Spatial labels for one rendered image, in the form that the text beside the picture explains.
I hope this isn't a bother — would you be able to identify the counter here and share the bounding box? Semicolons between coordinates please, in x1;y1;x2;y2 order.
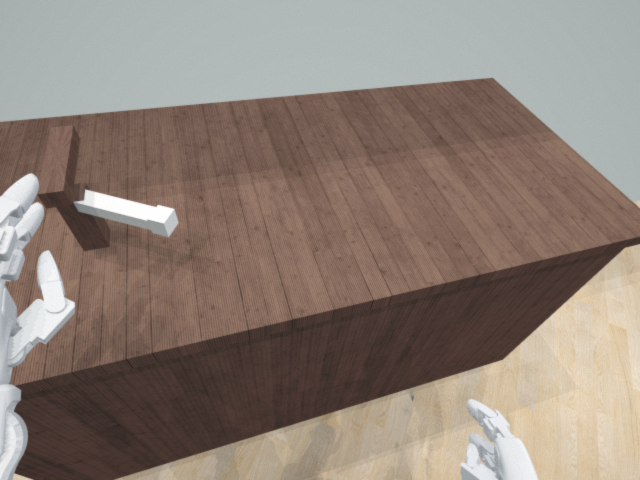
0;78;640;480

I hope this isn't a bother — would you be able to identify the left robot hand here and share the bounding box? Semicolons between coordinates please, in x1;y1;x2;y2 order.
0;174;75;385

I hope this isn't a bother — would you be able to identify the tap lever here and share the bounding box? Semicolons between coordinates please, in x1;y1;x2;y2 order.
73;190;179;237

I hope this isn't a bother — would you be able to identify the left robot forearm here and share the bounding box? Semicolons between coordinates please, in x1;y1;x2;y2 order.
0;384;28;480

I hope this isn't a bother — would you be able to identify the right robot hand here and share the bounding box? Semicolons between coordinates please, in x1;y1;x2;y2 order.
461;399;538;480

